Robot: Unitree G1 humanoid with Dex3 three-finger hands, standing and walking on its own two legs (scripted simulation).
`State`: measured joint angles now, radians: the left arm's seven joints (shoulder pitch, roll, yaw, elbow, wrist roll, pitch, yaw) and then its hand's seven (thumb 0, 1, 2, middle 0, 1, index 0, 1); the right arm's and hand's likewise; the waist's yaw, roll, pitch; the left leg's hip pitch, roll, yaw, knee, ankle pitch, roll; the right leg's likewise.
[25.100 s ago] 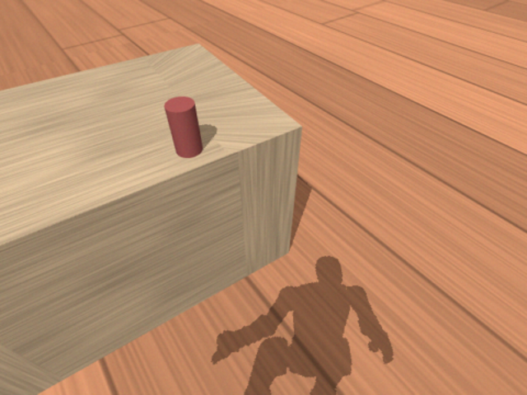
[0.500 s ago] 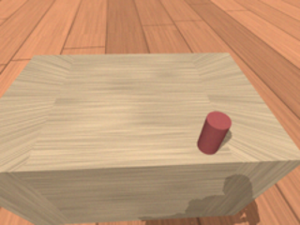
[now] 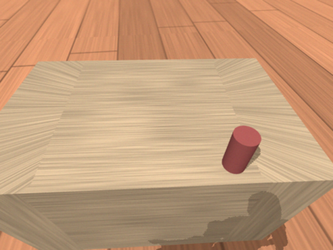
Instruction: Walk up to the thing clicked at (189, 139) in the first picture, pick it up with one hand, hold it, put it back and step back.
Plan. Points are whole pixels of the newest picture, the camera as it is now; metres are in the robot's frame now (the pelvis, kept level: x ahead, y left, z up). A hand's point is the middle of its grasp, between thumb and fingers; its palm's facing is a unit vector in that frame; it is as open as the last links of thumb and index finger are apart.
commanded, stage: home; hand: right
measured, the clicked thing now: (239, 150) +0.40 -0.20 -0.01
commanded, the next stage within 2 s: stand in 0.34 s
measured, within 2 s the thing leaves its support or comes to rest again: neither
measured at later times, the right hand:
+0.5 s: hand out of the picture +0.07 -0.25 -0.15, palm faces -0.03 +0.93 -0.35, open 17.1 cm
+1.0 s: hand out of the picture +0.08 -0.25 -0.16, palm faces -0.04 +0.94 -0.35, open 7.9 cm
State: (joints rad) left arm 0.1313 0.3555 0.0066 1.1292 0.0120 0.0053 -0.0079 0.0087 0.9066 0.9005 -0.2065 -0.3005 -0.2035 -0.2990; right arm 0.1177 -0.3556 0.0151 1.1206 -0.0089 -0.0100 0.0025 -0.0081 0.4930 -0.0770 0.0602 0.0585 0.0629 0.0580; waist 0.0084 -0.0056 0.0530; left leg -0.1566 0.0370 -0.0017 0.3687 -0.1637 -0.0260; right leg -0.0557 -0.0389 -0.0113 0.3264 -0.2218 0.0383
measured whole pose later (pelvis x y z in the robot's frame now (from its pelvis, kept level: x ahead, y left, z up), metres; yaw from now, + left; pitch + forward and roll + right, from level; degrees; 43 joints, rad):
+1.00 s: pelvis +0.00 +0.00 +0.00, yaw +0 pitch -2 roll +0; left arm 0.14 0.35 0.01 1.11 0.01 0.00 -0.01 0.01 0.91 0.90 -0.21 -0.30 -0.20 -0.30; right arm 0.12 -0.35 0.01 1.13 -0.01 -0.01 0.01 0.00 -0.79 -0.87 0.20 0.30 0.20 0.30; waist 0.01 0.00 0.05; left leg -0.16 0.03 -0.01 0.36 -0.16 -0.02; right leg -0.06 -0.04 -0.02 0.32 -0.22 0.04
